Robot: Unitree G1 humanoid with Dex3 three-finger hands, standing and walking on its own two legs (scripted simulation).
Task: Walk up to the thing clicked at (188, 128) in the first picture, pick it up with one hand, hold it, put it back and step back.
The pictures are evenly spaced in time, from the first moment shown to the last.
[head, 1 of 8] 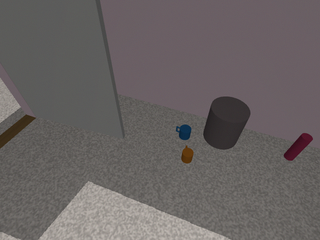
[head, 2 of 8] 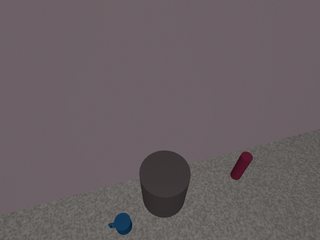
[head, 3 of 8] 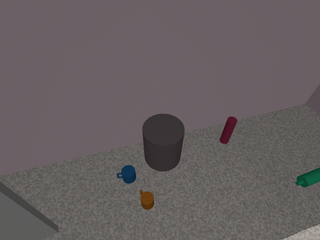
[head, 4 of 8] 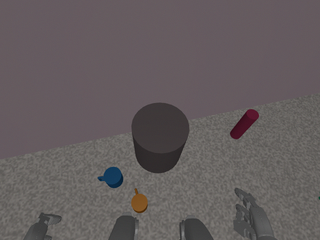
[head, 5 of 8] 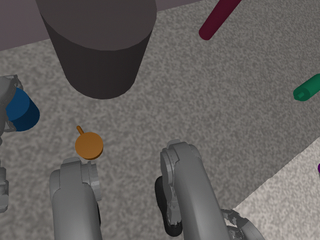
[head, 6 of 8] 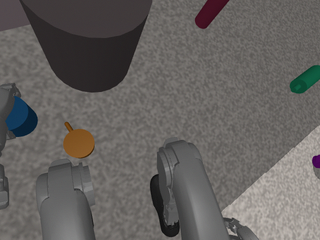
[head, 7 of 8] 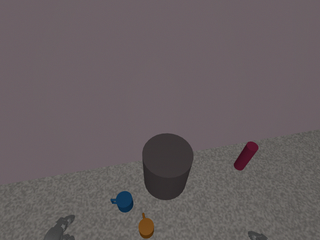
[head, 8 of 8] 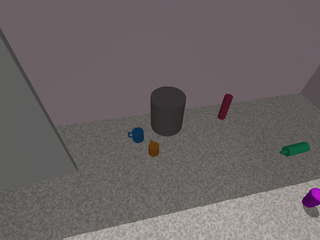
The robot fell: no
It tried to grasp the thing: yes
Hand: left
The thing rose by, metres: 0.65
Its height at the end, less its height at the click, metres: +0.00
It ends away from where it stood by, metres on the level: 0.01
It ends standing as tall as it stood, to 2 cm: yes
